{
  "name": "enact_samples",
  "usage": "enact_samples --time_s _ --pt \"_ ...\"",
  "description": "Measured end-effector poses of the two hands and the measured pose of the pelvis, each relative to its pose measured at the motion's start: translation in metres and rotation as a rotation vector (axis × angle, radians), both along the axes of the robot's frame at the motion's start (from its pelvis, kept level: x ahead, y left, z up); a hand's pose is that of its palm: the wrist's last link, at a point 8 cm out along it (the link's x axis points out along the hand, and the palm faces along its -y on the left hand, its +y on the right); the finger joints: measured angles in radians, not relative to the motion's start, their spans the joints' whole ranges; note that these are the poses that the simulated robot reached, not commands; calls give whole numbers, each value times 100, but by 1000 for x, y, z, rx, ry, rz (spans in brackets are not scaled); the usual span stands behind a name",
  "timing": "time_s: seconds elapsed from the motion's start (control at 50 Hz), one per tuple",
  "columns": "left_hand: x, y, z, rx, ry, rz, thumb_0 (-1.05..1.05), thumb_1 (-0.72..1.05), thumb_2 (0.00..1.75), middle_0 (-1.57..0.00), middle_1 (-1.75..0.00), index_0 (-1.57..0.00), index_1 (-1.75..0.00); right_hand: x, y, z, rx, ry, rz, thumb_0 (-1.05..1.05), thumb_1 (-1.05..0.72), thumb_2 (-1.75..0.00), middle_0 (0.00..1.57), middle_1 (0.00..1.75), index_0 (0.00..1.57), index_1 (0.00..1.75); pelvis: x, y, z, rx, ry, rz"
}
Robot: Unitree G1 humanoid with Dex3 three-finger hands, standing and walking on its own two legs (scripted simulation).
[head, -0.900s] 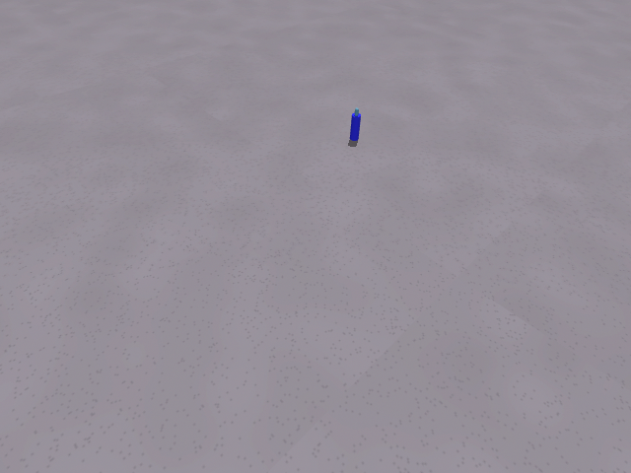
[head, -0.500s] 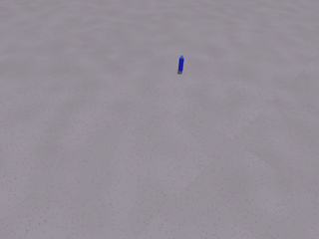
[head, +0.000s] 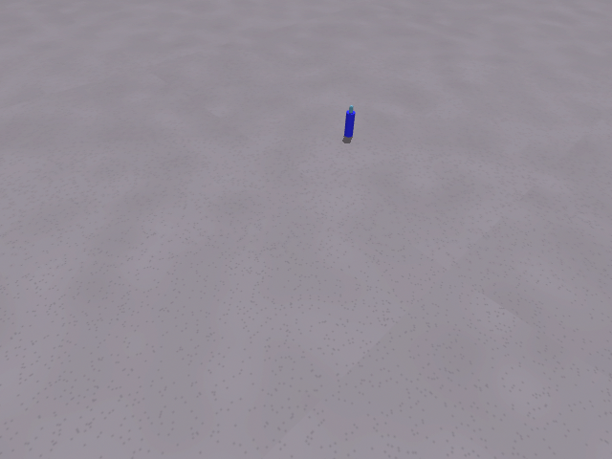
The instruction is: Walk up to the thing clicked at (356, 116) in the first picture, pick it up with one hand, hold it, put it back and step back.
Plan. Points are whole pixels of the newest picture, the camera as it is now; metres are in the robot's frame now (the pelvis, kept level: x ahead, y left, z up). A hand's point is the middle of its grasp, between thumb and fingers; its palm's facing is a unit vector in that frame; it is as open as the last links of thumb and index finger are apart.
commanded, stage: stand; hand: left
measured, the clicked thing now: (349, 120) +2.10 -0.25 -0.68
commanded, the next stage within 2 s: walk up in 0.22 s
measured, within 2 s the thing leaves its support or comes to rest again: neither
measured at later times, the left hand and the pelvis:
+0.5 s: hand out of the picture +0.17 +0.24 -0.13, palm faces -0.13 -0.91 -0.39, open 7.4 cm; pelvis +0.06 -0.05 -0.01, yaw -6 degrees
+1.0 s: hand (229, 363) +0.35 +0.15 -0.17, palm faces -0.14 -0.93 -0.33, open 7.4 cm; pelvis +0.31 -0.13 -0.02, yaw -10 degrees
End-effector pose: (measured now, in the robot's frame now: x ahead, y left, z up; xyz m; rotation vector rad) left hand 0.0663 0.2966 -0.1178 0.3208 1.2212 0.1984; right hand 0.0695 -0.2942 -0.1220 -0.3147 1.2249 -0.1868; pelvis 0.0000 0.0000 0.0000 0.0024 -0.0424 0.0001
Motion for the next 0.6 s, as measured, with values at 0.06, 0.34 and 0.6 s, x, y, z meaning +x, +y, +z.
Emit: enact_samples --time_s 0.06,0.34,0.6 --pt "0 0 0 0 1 -1 0 90 90 -20 -30 -20 -30 0 -1 0 0 2 -1 0 -90 -90 21 30 20 30 1 0 0 0 0 0" --pt "19 6 4 -8 3 -49 1 90 90 -20 -30 -20 -30 2 -23 8 -4 -96 -45 1 -90 -90 21 30 21 30 15 -6 -4 18 34 -59" --pt "158 -45 25 106 -158 -159 1 90 90 -20 -30 -20 -30 22 -151 -21 -79 -32 -169 1 -90 -90 21 30 20 30 102 -90 -34 0 -8 -128"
